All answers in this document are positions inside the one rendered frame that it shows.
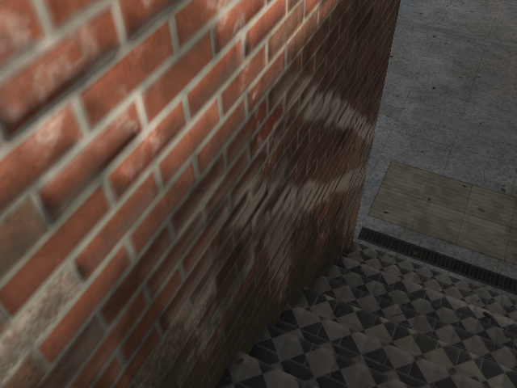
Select stairs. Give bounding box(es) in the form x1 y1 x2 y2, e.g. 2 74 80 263
216 242 517 388

